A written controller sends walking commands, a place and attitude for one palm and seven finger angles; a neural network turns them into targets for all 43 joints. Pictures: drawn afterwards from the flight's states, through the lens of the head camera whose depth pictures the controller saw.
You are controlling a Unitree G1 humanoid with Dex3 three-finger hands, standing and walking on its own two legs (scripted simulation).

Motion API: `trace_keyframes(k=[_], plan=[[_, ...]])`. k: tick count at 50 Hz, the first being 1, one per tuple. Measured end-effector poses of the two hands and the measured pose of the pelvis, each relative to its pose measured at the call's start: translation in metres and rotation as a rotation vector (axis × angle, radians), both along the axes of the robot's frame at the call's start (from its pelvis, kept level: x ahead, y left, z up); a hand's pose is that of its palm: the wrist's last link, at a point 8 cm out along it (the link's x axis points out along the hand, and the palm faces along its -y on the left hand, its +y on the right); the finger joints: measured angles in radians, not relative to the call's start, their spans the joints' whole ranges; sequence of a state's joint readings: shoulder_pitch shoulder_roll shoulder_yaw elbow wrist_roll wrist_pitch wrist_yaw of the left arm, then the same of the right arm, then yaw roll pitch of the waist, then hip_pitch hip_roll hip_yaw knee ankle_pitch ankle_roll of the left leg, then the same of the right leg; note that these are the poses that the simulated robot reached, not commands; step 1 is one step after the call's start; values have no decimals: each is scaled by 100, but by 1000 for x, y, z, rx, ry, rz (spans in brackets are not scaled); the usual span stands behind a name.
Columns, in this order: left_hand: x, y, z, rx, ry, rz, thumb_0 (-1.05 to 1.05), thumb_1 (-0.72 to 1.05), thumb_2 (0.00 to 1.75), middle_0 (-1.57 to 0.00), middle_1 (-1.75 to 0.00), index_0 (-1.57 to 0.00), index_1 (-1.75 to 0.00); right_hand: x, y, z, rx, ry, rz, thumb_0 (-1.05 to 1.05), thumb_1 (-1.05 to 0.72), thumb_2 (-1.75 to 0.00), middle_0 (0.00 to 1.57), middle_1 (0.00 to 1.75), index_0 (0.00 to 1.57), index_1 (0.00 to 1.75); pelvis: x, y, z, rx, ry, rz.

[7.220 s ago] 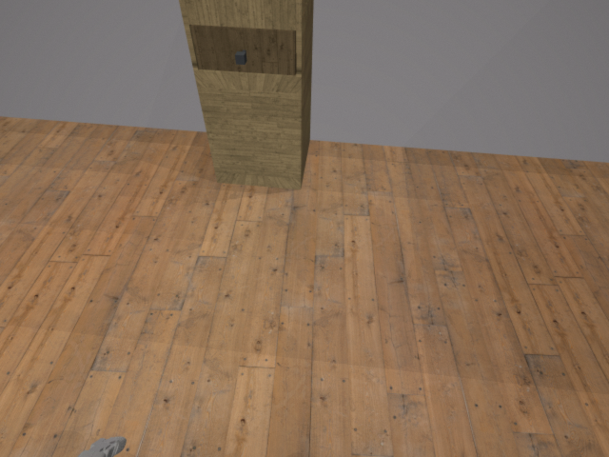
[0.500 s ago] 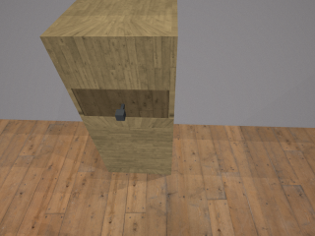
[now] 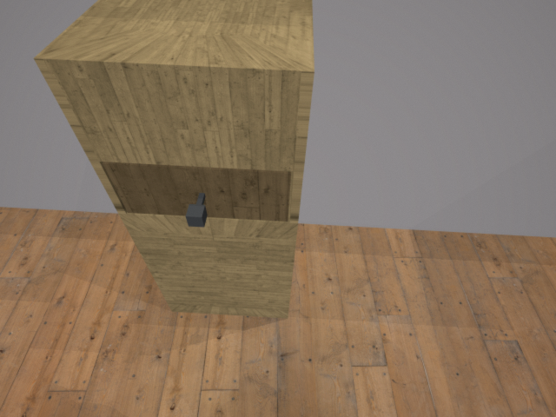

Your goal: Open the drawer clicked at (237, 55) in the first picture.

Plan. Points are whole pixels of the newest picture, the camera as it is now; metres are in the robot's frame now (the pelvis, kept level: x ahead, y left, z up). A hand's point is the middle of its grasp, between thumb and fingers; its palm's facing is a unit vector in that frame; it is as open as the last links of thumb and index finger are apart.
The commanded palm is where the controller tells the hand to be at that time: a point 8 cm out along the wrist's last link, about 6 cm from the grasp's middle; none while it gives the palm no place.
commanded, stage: come to a stop and stand still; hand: left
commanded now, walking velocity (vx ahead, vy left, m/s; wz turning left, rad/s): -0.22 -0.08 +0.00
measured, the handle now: (198, 208) +0.52 +0.20 -0.08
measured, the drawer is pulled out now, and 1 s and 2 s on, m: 0.00 0.00 0.00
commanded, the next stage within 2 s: look again from close up in 0.88 s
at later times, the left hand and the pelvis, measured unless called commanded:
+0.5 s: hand out of the picture +0.05 +0.19 -0.18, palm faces +0.09 -0.97 -0.22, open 7.3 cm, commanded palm none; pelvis +0.01 +0.01 +0.00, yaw +1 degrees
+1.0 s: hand out of the picture +0.01 +0.20 -0.15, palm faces +0.03 -0.97 -0.23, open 7.4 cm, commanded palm none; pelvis +0.00 +0.02 +0.01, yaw +1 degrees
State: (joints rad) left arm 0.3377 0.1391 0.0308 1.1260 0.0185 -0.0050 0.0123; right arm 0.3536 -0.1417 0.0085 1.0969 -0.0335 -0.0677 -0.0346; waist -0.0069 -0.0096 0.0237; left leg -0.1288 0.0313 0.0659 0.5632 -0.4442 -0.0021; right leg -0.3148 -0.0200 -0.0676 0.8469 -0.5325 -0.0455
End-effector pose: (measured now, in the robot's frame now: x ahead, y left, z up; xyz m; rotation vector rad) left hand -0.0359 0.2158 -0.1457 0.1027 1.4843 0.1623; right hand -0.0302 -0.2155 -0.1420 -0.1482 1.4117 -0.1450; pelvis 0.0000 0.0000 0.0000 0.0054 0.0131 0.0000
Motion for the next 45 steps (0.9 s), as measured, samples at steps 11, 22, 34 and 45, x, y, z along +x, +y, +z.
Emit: trace_keyframes(k=[11, 22, 34, 45], plan=[[95, 4, 22, 118, -193, -19, 0, 91, 90, -20, -30, -20, -30, 24, -8, -11, 60, 113, -25, 0, -91, -90, 20, 30, 20, 30, 26, -20, 4, 29, -2, 46], [79, 17, 8, 68, -183, 7, 0, 92, 90, -20, -30, -20, -30, 115, -26, 11, -50, -163, 50, 1, -93, -90, 20, 30, 20, 30, 13, -2, 4, 8, -22, 35], [51, 49, 14, 84, -183, -31, 0, 90, 90, -20, -30, -20, -30, 119, 16, 15, 4, -307, 74, 0, -91, -90, 20, 30, 20, 30, 1, 26, 2, -9, -38, 15], [41, 50, 28, 97, -166, -46, 0, 90, 90, -20, -30, -20, -30, 77, 12, 11, 14, -204, 56, -1, -93, -90, 20, 30, 20, 30, -4, 26, 11, 7, -24, 9]])
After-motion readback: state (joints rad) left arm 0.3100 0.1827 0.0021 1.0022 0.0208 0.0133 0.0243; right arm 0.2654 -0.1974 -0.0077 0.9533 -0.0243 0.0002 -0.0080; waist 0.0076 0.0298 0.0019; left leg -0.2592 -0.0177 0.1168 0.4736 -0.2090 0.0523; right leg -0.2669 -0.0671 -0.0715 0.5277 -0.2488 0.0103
